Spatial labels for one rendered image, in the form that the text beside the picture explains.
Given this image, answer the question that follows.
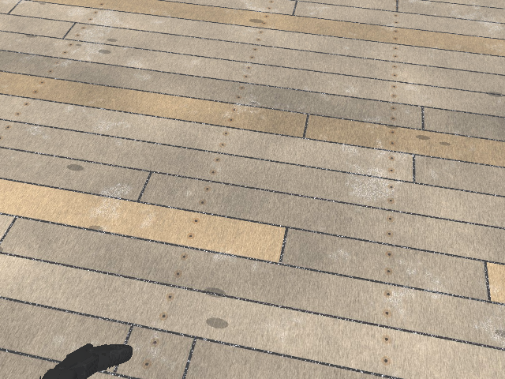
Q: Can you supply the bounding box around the robot left hand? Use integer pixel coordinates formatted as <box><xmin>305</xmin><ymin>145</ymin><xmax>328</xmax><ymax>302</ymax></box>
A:
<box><xmin>39</xmin><ymin>343</ymin><xmax>133</xmax><ymax>379</ymax></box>

